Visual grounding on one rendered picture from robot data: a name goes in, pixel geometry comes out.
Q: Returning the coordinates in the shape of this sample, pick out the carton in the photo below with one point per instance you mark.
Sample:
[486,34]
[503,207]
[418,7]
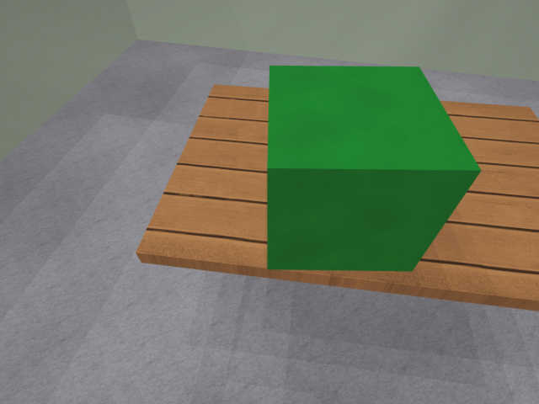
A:
[364,168]

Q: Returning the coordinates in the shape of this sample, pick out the table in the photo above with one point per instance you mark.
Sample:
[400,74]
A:
[213,213]

